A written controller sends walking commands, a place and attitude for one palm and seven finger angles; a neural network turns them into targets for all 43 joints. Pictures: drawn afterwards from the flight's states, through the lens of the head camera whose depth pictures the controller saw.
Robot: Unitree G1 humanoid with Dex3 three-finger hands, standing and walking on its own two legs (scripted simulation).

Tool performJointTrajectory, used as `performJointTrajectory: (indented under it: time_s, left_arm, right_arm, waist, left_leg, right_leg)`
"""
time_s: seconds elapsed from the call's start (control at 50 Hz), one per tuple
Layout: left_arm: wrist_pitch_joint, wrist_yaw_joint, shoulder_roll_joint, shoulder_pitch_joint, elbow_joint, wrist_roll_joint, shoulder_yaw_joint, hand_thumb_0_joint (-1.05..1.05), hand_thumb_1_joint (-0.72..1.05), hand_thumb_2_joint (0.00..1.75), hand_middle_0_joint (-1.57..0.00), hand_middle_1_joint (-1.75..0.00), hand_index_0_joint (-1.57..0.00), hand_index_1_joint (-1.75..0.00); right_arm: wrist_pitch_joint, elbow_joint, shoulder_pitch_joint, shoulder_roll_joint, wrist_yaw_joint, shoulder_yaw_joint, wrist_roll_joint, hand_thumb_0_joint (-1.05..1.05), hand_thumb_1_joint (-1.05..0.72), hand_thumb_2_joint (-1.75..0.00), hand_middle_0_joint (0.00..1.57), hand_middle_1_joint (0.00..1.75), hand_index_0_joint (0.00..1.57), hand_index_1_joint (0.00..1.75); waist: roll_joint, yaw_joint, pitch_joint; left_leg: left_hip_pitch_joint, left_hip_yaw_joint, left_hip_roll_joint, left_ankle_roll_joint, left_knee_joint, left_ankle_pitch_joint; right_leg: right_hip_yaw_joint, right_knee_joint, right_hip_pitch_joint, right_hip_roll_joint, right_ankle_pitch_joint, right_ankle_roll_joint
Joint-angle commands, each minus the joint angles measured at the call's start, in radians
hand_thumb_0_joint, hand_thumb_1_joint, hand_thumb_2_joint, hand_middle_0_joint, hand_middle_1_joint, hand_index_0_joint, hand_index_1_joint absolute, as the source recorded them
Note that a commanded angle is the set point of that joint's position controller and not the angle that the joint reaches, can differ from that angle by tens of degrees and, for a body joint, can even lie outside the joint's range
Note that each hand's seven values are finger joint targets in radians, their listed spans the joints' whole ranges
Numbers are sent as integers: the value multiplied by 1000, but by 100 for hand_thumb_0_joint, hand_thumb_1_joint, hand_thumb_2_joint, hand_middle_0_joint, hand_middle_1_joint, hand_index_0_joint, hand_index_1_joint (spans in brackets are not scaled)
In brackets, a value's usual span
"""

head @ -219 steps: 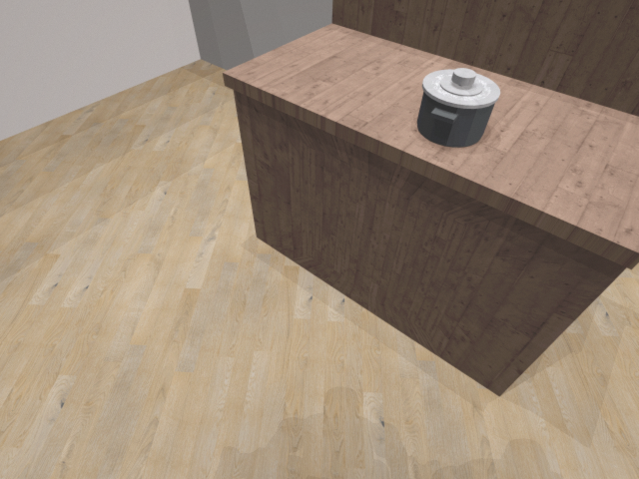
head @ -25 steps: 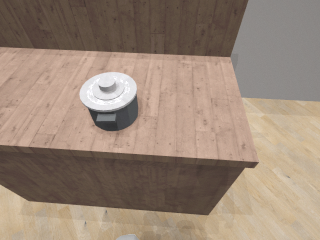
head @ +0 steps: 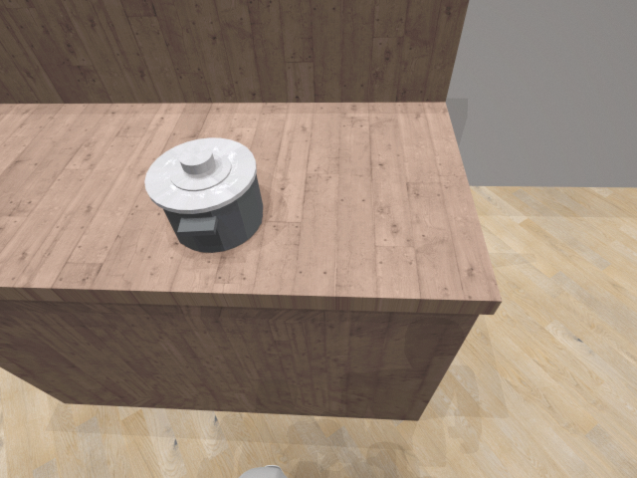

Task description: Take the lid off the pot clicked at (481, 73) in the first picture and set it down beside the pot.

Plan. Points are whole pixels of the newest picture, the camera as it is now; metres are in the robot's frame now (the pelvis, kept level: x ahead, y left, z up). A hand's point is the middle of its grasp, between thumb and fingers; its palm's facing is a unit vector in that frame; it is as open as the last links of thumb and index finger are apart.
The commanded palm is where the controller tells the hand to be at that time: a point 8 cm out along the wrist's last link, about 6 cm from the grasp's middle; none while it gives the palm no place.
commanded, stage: come to a stop and stand still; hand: left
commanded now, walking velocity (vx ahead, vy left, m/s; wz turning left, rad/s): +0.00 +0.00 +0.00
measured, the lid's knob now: (197, 159) +0.52 +0.21 +0.11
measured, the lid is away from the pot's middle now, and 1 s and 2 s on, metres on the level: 0.00 0.00 0.00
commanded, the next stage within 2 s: look again from close up in 0.18 s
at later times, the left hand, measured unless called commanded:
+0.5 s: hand out of the picture +0.06 +0.19 -0.16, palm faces -0.03 -0.98 -0.21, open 7.3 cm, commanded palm none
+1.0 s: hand out of the picture +0.00 +0.20 -0.16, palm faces -0.01 -0.98 -0.18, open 7.4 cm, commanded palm none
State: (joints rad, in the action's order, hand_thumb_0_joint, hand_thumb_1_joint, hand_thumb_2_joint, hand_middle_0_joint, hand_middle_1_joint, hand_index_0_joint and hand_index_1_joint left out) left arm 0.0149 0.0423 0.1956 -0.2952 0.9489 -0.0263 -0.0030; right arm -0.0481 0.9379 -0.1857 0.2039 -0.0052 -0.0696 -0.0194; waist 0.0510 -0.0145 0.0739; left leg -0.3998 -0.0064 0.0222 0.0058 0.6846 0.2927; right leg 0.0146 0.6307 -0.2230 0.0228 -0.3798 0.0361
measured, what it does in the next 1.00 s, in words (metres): stands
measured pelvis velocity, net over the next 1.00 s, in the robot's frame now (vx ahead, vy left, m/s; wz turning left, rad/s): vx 0.01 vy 0.04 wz -0.02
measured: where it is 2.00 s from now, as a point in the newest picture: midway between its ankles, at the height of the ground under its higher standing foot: outside the picture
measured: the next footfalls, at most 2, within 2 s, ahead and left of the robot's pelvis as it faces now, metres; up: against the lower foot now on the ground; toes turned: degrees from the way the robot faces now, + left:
none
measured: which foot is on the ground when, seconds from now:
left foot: down 0.00-1.00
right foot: down 0.00-1.00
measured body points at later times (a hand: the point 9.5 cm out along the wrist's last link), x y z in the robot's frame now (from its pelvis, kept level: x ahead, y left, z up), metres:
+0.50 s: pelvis +0.00 +0.01 +0.01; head +0.01 +0.01 +0.46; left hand +0.06 +0.24 -0.14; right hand +0.00 -0.21 -0.15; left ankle +0.03 +0.12 -0.73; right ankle -0.02 -0.10 -0.73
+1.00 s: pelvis +0.01 +0.04 +0.01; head +0.04 +0.05 +0.46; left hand +0.00 +0.26 -0.15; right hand +0.03 -0.19 -0.14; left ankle +0.03 +0.12 -0.73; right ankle -0.02 -0.10 -0.72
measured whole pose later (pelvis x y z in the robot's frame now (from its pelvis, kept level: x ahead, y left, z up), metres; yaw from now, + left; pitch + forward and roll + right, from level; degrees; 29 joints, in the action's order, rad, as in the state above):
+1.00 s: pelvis +0.01 +0.04 +0.01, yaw -1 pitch +0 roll +0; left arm -0.01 0.04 0.15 -0.32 1.06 -0.02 0.02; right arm 0.01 1.07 -0.23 0.16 -0.02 -0.02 -0.01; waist -0.01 0.00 0.07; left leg -0.24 -0.05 -0.04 -0.06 0.46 0.21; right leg -0.02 0.46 -0.16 -0.02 -0.29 -0.03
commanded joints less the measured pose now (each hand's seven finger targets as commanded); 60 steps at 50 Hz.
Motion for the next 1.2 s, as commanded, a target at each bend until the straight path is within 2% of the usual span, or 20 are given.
performJointTrajectory:
  time_s: [0.0,0.04,0.08,0.1,0.12,0.14,0.18,0.24,0.36,0.4,0.46,0.5,0.56,0.6,0.64,0.7,0.76,0.9,1.06,1.18]
  left_arm:
    - [-28,19,164,76,-111,6,-40,0,90,90,-20,-30,-20,-30]
    - [-30,21,151,68,-108,12,-34,0,90,90,-20,-30,-20,-30]
    - [-34,21,118,31,-104,16,-29,0,90,90,-20,-30,-20,-30]
    - [-32,18,123,15,-86,19,-26,0,90,90,-20,-30,-20,-30]
    - [-31,18,115,5,-81,21,-26,0,90,90,-20,-30,-20,-30]
    - [-31,18,109,-2,-74,22,-23,0,90,90,-20,-30,-20,-30]
    - [-31,15,106,9,-68,19,-18,0,90,90,-20,-30,-20,-30]
    - [-31,12,105,28,-69,16,-17,0,90,90,-20,-30,-20,-30]
    - [-39,9,87,16,-53,16,-15,0,90,90,-20,-30,-20,-30]
    - [-37,7,85,9,-45,15,-14,0,90,90,-20,-30,-20,-30]
    - [-40,8,74,-6,-27,15,-12,0,90,90,-20,-30,-20,-30]
    - [-39,6,79,-20,-17,15,-12,0,90,90,-20,-30,-20,-30]
    - [-39,7,70,-31,-2,14,-9,0,90,90,-20,-30,-20,-30]
    - [-37,5,74,-39,9,13,-9,0,90,90,-20,-30,-20,-30]
    - [-37,6,64,-54,21,12,-5,0,90,90,-20,-30,-20,-30]
    - [-38,4,67,-65,36,12,-6,0,90,90,-20,-30,-20,-30]
    - [-39,6,53,-78,50,10,-3,0,90,90,-20,-30,-20,-30]
    - [-37,6,53,-94,72,10,-3,0,90,90,-20,-30,-20,-30]
    - [-37,7,46,-97,77,9,-3,0,90,90,-20,-30,-20,-30]
    - [-33,6,45,-93,77,8,-4,0,90,90,-20,-30,-20,-30]
  right_arm:
    - [21,-62,-32,37,0,-4,8,0,-90,-90,20,30,20,30]
    - [37,-39,-62,34,-3,10,9,0,-90,-90,20,30,20,30]
    - [48,-21,-63,56,-9,17,6,0,-90,-90,20,30,20,30]
    - [54,-6,-63,62,-11,18,4,0,-90,-90,20,30,20,30]
    - [54,-2,-54,63,-11,21,4,0,-90,-90,20,30,20,30]
    - [52,3,-48,64,-12,24,4,0,-90,-90,20,30,20,30]
    - [46,15,-63,59,-10,27,2,0,-90,-90,20,30,20,30]
    - [46,30,-91,54,-8,29,-2,0,-90,-90,20,30,20,30]
    - [55,56,-117,40,-8,36,1,0,-90,-90,20,30,20,30]
    - [58,59,-123,41,-9,37,2,0,-90,-90,20,30,20,30]
    - [61,68,-120,44,-11,39,6,0,-90,-90,20,30,20,30]
    - [63,72,-121,46,-11,39,7,0,-90,-90,20,30,20,30]
    - [61,78,-117,48,-12,39,8,0,-90,-90,20,30,20,30]
    - [63,81,-116,48,-12,39,8,0,-90,-90,20,30,20,30]
    - [63,83,-110,53,-12,39,9,0,-90,-90,20,30,20,30]
    - [68,86,-113,50,-13,38,11,0,-90,-90,20,30,20,30]
    - [68,91,-104,51,-14,38,12,0,-90,-90,20,30,20,30]
    - [73,96,-104,50,-16,37,14,0,-90,-90,20,30,20,30]
    - [73,101,-101,51,-17,39,13,0,-90,-90,20,30,20,30]
    - [72,105,-107,47,-16,41,13,0,-90,-90,20,30,20,30]
  waist:
    - [-127,-24,-9]
    - [-138,-25,-26]
    - [-122,2,-30]
    - [-5,14,-81]
    - [35,20,-94]
    - [8,25,-78]
    - [-59,14,-35]
    - [-54,4,-10]
    - [-53,4,-22]
    - [-31,7,-27]
    - [-53,8,-28]
    - [-30,11,-41]
    - [-46,7,-12]
    - [-16,10,-18]
    - [-44,11,-10]
    - [-26,12,-35]
    - [-38,12,-19]
    - [-33,15,-40]
    - [-50,17,-28]
    - [-27,20,-10]
  left_leg:
    - [92,1,-5,8,38,57]
    - [165,9,5,-4,-138,-101]
    - [185,51,51,-24,-175,-250]
    - [206,79,65,-32,-182,-330]
    - [195,103,78,-41,-185,-347]
    - [172,107,80,-43,-192,-295]
    - [136,89,64,-29,-207,-124]
    - [133,82,58,-21,-221,-50]
    - [143,85,65,-25,-234,-85]
    - [157,94,75,-33,-257,-106]
    - [165,96,77,-38,-252,-140]
    - [187,99,83,-43,-268,-148]
    - [175,101,81,-44,-276,-106]
    - [189,111,85,-49,-296,-107]
    - [187,112,85,-51,-298,-94]
    - [213,113,90,-56,-310,-127]
    - [211,114,86,-57,-305,-136]
    - [247,116,92,-63,-320,-194]
    - [245,112,86,-60,-320,-198]
    - [227,122,86,-61,-343,-160]
  right_leg:
    - [-239,-271,-95,-235,264,131]
    - [-191,-205,-69,-188,326,79]
    - [-149,-189,-44,-131,361,20]
    - [-124,-164,-12,-124,353,9]
    - [-108,-160,6,-110,314,1]
    - [-111,-183,8,-107,265,-1]
    - [-145,-244,-18,-123,134,11]
    - [-164,-275,-56,-129,40,22]
    - [-152,-264,-39,-125,106,16]
    - [-134,-251,-31,-116,133,12]
    - [-131,-243,-23,-116,187,7]
    - [-122,-239,-18,-114,190,4]
    - [-126,-249,-37,-114,164,3]
    - [-117,-243,-35,-110,159,2]
    - [-114,-247,-40,-112,156,-1]
    - [-104,-236,-27,-114,179,-3]
    - [-109,-243,-32,-117,192,-5]
    - [-92,-238,-16,-123,217,-10]
    - [-99,-246,-15,-132,225,-11]
    - [-91,-249,-14,-128,193,-13]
